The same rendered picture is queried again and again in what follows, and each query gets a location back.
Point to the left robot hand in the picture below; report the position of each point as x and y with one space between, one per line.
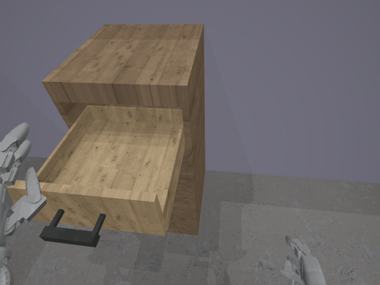
13 150

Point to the drawer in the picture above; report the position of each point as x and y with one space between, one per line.
123 162

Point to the cabinet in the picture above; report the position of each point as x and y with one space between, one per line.
144 65

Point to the right robot hand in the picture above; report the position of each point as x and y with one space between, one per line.
306 272

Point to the robot left forearm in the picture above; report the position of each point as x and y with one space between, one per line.
6 274

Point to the handle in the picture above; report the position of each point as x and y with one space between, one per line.
52 233

